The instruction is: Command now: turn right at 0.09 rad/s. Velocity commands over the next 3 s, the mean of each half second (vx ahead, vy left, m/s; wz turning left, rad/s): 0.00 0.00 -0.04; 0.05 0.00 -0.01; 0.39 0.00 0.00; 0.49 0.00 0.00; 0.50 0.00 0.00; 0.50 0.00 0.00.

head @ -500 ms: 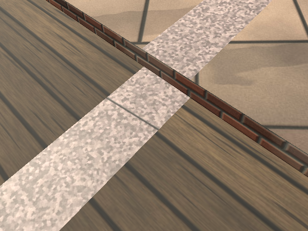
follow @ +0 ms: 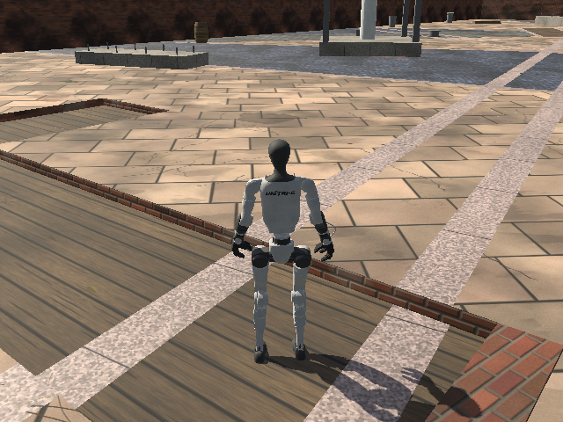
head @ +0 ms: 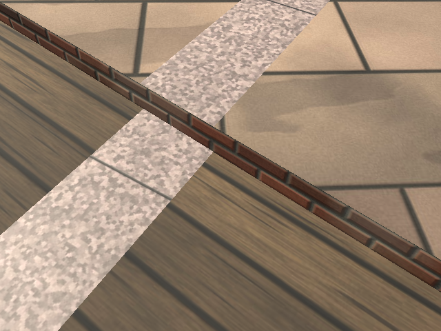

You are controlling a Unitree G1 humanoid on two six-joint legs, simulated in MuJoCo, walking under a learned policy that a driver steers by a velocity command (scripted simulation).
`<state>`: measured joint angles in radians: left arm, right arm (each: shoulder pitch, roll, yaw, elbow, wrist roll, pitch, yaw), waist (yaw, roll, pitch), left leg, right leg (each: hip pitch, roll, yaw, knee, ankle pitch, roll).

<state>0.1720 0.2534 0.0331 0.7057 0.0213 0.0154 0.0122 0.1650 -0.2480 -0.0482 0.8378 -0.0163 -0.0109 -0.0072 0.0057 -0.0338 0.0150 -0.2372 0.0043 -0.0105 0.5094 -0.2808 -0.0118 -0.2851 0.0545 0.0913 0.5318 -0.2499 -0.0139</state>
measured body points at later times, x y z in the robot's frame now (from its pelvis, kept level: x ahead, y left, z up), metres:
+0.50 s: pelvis +0.00 +0.01 +0.00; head +0.01 +0.02 +0.45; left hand +0.12 +0.27 -0.12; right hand +0.11 -0.24 -0.13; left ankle -0.01 +0.13 -0.74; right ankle +0.02 -0.11 -0.74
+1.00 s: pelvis +0.02 +0.02 +0.00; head +0.02 +0.01 +0.45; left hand +0.09 +0.28 -0.13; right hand +0.05 -0.25 -0.15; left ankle -0.01 +0.13 -0.73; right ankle +0.01 -0.10 -0.72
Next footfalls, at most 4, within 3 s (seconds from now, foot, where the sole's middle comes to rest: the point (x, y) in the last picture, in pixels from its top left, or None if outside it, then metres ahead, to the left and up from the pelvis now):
1.58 left None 0.46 0.12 -0.77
2.10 right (249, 264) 0.72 -0.08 -0.77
2.60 left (192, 199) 0.98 0.12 -0.77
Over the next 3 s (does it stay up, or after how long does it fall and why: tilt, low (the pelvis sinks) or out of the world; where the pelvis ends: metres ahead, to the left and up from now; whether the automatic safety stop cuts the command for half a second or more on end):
stays up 1.01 0.06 0.01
